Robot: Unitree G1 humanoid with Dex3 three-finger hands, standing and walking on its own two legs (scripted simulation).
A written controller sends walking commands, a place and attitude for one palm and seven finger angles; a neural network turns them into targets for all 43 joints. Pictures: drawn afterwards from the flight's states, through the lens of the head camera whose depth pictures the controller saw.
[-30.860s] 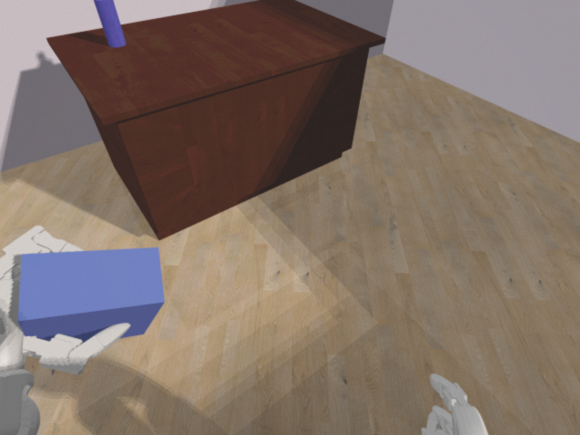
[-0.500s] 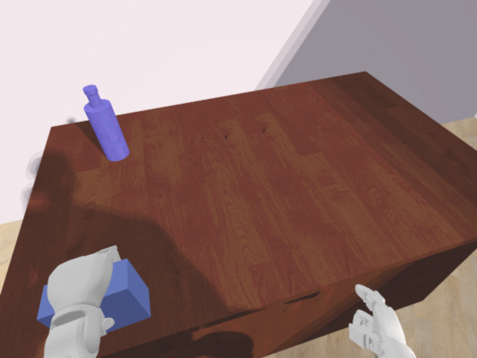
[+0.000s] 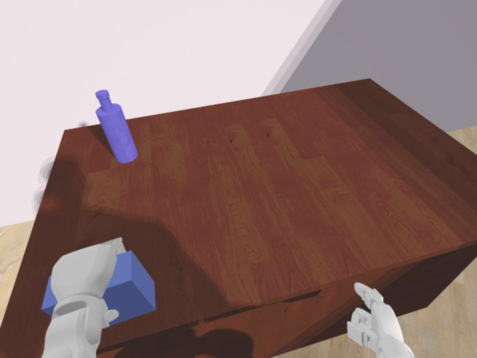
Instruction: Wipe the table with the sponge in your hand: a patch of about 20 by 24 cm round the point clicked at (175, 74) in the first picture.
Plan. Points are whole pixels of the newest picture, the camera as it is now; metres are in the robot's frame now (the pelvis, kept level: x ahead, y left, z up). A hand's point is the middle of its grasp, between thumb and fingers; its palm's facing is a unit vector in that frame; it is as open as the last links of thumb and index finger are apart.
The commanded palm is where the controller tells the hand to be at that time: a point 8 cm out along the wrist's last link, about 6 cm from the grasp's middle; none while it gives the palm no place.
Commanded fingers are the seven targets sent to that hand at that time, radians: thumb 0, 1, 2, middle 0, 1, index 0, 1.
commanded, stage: lift the sponge slowly off the table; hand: left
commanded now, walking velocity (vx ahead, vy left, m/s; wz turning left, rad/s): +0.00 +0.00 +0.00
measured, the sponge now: (109, 298) +0.19 +0.27 -0.01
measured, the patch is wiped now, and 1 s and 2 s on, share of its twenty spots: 1.00 1.00 1.00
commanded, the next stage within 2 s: bring the sponge back beside the body in 1.20 s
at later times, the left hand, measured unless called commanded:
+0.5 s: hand (91, 280) +0.19 +0.28 +0.06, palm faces +0.03 -0.13 -0.99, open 9.6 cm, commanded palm +0.16 +0.27 +0.13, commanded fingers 0.00 0.10 1.30 -1.20 -1.60 -1.20 -1.60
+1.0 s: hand (86, 264) +0.20 +0.28 +0.09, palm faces +0.06 -0.12 -0.99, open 9.6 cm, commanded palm +0.17 +0.27 +0.17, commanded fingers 0.00 0.10 1.30 -1.20 -1.60 -1.20 -1.60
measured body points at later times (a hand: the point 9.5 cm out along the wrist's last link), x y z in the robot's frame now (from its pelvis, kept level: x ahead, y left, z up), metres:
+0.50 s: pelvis -0.01 +0.00 +0.00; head -0.04 -0.03 +0.45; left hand +0.18 +0.28 +0.12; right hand +0.24 -0.20 -0.07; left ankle +0.01 +0.15 -0.74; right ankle +0.00 -0.14 -0.74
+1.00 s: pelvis -0.01 +0.00 +0.01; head -0.05 -0.04 +0.45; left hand +0.19 +0.28 +0.15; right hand +0.24 -0.20 -0.06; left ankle +0.01 +0.15 -0.74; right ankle +0.00 -0.14 -0.74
